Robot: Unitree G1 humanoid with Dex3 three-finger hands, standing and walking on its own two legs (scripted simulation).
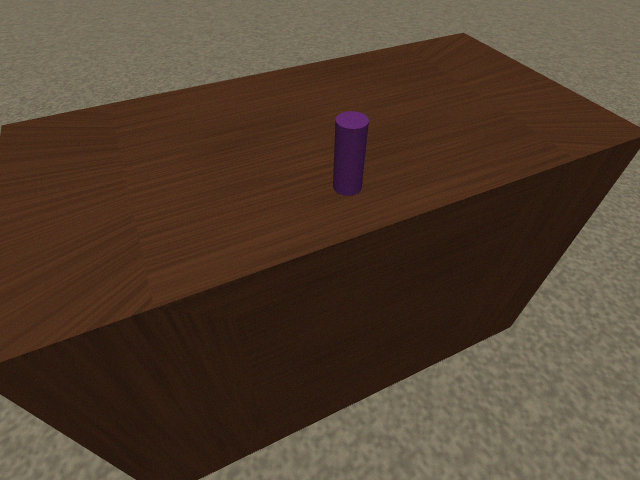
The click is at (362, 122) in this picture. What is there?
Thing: squat round
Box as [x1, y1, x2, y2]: [333, 111, 368, 195]
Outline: 347,111 340,113 335,120 333,188 340,194 351,195 357,193 361,187 368,119 362,113
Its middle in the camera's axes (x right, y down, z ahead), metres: +0.05 -0.15 +0.65
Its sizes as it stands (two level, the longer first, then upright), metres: 0.052 0.052 0.133
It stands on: a support 0.80 m high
